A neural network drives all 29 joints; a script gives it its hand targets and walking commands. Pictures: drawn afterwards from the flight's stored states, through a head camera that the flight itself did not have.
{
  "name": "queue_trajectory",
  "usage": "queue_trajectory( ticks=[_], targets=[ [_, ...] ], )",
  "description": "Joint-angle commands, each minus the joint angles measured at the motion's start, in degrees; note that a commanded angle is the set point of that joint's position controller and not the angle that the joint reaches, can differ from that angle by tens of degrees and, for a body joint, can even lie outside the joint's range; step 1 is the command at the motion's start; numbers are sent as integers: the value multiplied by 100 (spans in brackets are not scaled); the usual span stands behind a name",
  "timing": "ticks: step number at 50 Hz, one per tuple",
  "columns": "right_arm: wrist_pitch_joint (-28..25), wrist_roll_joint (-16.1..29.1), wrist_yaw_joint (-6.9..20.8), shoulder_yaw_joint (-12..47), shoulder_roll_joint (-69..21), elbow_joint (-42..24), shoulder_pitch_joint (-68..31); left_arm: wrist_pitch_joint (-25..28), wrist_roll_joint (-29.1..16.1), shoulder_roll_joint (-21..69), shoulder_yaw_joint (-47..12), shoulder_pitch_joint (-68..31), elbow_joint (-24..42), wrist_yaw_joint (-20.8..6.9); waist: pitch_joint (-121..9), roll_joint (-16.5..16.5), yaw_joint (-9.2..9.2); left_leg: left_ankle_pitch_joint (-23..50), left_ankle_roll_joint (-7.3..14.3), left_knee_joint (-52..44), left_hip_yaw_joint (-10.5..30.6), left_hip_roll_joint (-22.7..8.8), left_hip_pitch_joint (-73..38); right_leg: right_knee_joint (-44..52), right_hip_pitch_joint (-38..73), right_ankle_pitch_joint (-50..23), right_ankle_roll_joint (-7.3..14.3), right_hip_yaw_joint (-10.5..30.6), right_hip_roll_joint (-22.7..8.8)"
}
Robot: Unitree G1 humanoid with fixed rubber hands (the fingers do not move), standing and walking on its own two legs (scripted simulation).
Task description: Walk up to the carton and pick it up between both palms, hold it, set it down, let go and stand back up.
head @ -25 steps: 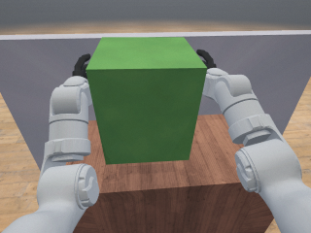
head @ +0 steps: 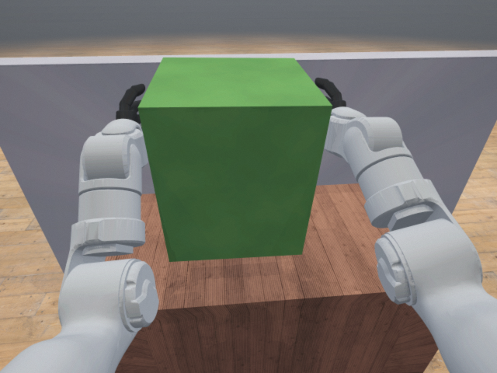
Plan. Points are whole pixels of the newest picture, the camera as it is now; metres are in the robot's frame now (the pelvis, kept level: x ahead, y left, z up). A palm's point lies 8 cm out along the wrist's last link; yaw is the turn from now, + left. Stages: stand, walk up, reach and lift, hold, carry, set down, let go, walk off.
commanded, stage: hold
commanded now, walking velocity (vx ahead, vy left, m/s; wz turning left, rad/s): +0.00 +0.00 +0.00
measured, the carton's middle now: (233, 157) +0.37 +0.01 +0.25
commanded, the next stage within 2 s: none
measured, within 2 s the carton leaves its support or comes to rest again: neither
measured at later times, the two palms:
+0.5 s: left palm (124, 136) +0.37 +0.17 +0.30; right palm (328, 125) +0.37 -0.14 +0.30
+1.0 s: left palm (126, 136) +0.37 +0.16 +0.30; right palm (330, 125) +0.37 -0.14 +0.30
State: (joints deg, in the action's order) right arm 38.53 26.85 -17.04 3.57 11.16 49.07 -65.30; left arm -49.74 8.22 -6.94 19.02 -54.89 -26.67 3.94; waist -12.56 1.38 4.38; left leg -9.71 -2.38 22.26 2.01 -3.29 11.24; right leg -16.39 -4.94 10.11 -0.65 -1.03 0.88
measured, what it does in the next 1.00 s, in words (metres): stands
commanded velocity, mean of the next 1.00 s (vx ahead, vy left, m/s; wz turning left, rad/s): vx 0.00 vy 0.00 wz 0.00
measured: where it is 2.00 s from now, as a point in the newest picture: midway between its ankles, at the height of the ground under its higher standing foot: outside the picture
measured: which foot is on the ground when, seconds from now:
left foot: down 0.00-1.00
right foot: down 0.00-1.00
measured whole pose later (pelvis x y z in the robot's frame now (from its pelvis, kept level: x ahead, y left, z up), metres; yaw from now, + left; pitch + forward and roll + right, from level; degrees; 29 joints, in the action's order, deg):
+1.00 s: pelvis +0.00 +0.00 +0.00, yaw +1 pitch -3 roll -2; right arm 38.7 28.1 -17.5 5.5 11.5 46.2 -63.4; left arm -50.0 8.4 -6.8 18.4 -53.0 -23.8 3.7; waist -11.5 1.0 5.3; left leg -10.0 -2.4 22.8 2.8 -3.2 10.3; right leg -15.7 -3.1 10.0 -0.8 -1.7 1.0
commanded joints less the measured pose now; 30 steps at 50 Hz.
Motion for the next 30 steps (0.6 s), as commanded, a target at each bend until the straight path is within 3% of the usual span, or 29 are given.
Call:
queue_trajectory(
  ticks=[1, 5, 7, 10, 11, 12, 13, 15, 16, 17, 19, 20, 23, 24, 25, 26, 28, 29, 30],
  targets=[
    [-122, 960, 862, 867, -3911, -1708, -4370, 550, -1074, 3515, -2118, -5167, 1083, -782, -1734, 238, -19, 1213, -156, -54, 38, 498, -1184, 220, -132, -860, -261, 138, 421],
    [-149, 948, 849, 889, -3876, -1905, -4438, 488, -1039, 3490, -2065, -4933, 979, -825, -1872, 57, 28, 1312, -141, -12, 20, 524, -1235, 217, 48, -1165, -285, 126, 445],
    [-176, 1014, 817, 998, -3912, -2043, -4374, 516, -1143, 3527, -2240, -5014, 1255, -835, -2132, 234, 77, 1502, -183, 61, 19, 576, -1290, 176, 158, -1352, -316, 132, 411],
    [-144, 884, 856, 804, -3917, -1729, -4404, 565, -1127, 3511, -2137, -5228, 1037, -848, -1743, 222, 89, 1079, -160, -84, 28, 512, -1108, 205, -91, -940, -288, 122, 390],
    [-133, 941, 860, 933, -4007, -1797, -4390, 582, -1105, 3424, -2065, -5263, 1199, -832, -1901, 93, 3, 1330, -129, -5, 21, 527, -1197, 158, 89, -1197, -314, 115, 407],
    [-168, 1007, 825, 1023, -3968, -2153, -4457, 545, -1138, 3450, -2130, -5016, 1132, -832, -2143, 15, 31, 1467, -117, 69, 17, 557, -1319, 133, 230, -1513, -354, 142, 408],
    [-159, 1129, 792, 1182, -4049, -2219, -4419, 537, -1073, 3417, -2102, -4979, 1305, -817, -2230, 73, -41, 1846, -131, 152, 52, 568, -1374, 59, 382, -1918, -374, 114, 414],
    [-161, 1146, 733, 1206, -3966, -2461, -4444, 493, -1047, 3368, -2087, -4840, 1286, -855, -2251, -36, -36, 1816, -119, 161, 44, 585, -1417, 49, 391, -2031, -432, 95, 410],
    [-131, 1094, 740, 1035, -3904, -2221, -4481, 497, -1070, 3370, -2137, -5049, 1219, -853, -1980, 112, 81, 1522, -143, 77, 41, 587, -1306, 135, 144, -1620, -392, 115, 405],
    [-159, 1029, 765, 1024, -4000, -2249, -4555, 505, -1059, 3377, -2098, -5065, 1072, -858, -1843, 57, -7, 1333, -91, 27, 19, 583, -1170, 201, 16, -1285, -383, 93, 397],
    [-196, 1087, 731, 1122, -4108, -2459, -4322, 545, -1191, 3543, -2362, -4981, 1451, -844, -2120, 209, 139, 1699, -128, 142, 52, 601, -1342, 134, 210, -1824, -397, 135, 377],
    [-155, 1153, 703, 1236, -4095, -2499, -4242, 541, -1159, 3487, -2304, -4949, 1589, -847, -2274, 197, 100, 1866, -136, 195, 51, 610, -1445, 82, 400, -2080, -435, 157, 377],
    [-80, 1112, 699, 1183, -3941, -2293, -4166, 465, -1037, 3382, -2191, -4815, 1383, -867, -1909, 105, 82, 1630, -122, 89, 62, 568, -1388, 112, 232, -1763, -421, 131, 377],
    [-83, 1010, 706, 1017, -3835, -2160, -4122, 440, -1024, 3453, -2252, -4823, 1272, -891, -1656, 239, 160, 1349, -168, -5, 45, 539, -1299, 194, 49, -1420, -365, 135, 359],
    [-105, 939, 742, 924, -3886, -2073, -4274, 455, -991, 3466, -2192, -4939, 1175, -895, -1449, 255, 48, 1043, -132, -113, 27, 517, -1111, 251, -131, -910, -306, 118, 359],
    [-101, 820, 777, 805, -3839, -1828, -4260, 437, -929, 3481, -2167, -4933, 919, -898, -1288, 222, 102, 709, -103, -204, 11, 505, -1025, 326, -263, -522, -267, 130, 350],
    [-155, 827, 834, 735, -3881, -1939, -4459, 512, -1145, 3715, -2455, -5268, 1261, -863, -1813, 491, 194, 823, -188, -126, 18, 486, -1061, 235, -167, -551, -202, 132, 393],
    [-171, 823, 863, 694, -3918, -1974, -4646, 519, -1171, 3663, -2337, -5344, 1142, -845, -1866, 375, 112, 926, -175, -69, 19, 483, -1062, 219, -179, -600, -207, 95, 416],
    [-198, 858, 855, 788, -3914, -2139, -4623, 539, -1256, 3802, -2478, -5224, 1149, -833, -1994, 432, 175, 1108, -205, 12, 32, 496, -1094, 175, -33, -939, -209, 128, 415]
  ],
)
